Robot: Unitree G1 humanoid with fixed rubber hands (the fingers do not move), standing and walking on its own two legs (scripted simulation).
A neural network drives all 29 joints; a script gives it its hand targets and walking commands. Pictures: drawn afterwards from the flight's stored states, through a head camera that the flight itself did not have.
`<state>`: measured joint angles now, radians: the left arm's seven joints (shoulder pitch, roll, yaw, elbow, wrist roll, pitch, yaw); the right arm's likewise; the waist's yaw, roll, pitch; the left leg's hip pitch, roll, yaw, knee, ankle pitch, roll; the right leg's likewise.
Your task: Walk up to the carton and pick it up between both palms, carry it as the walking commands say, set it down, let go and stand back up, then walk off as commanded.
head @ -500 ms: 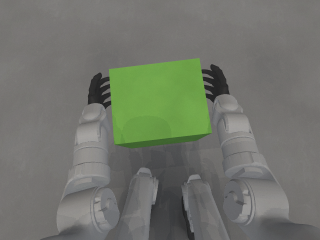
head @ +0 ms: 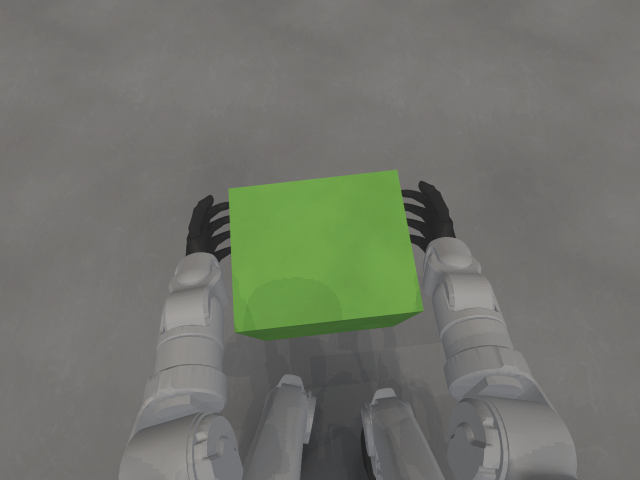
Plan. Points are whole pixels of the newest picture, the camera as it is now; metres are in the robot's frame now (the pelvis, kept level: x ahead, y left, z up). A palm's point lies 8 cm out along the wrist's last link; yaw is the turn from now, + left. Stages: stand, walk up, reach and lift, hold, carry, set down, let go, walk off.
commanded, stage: reach and lift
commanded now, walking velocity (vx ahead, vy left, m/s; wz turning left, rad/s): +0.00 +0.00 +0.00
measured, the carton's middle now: (322, 267) +0.41 +0.05 -0.12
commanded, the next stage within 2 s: none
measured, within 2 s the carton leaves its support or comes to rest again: neither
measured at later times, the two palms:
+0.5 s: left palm (188, 250) +0.37 +0.19 +0.03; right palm (463, 233) +0.41 -0.11 +0.03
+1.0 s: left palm (163, 240) +0.36 +0.19 +0.10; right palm (493, 223) +0.39 -0.11 +0.10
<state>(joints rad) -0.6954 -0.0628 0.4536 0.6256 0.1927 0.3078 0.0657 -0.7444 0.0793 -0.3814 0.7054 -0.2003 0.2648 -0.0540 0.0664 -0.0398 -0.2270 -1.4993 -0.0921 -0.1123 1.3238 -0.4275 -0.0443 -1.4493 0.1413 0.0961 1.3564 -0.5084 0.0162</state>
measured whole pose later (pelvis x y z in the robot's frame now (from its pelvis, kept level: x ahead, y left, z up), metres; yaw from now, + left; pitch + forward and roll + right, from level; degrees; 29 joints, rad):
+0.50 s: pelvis +0.03 +0.00 +0.07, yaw +1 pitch +27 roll +0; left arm -0.52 -0.11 0.44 0.58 0.22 0.30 0.05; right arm -0.56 0.13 -0.35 0.65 -0.23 0.25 -0.04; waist 0.06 -0.03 -0.20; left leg -1.13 -0.08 -0.13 1.02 -0.36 -0.04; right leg -1.09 0.12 0.12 1.05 -0.43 0.00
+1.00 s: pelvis +0.04 +0.00 +0.13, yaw +0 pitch +17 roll +0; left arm -0.40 -0.17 0.42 0.47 0.27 0.35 0.04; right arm -0.44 0.16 -0.35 0.56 -0.28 0.30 -0.01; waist 0.06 -0.02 -0.12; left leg -0.74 -0.06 -0.12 0.69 -0.24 -0.02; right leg -0.70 0.09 0.14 0.71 -0.31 0.00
